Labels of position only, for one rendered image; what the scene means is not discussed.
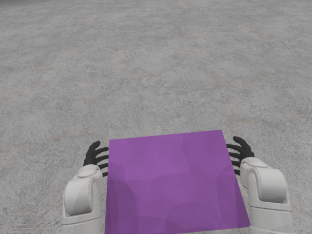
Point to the robot right forearm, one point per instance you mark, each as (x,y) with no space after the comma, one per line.
(269,199)

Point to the robot left hand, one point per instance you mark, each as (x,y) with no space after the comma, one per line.
(91,156)

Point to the robot right hand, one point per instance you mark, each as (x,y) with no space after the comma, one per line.
(245,151)

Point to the robot left forearm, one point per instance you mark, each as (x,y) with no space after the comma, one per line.
(81,202)

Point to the carton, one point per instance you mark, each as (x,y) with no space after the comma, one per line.
(172,184)

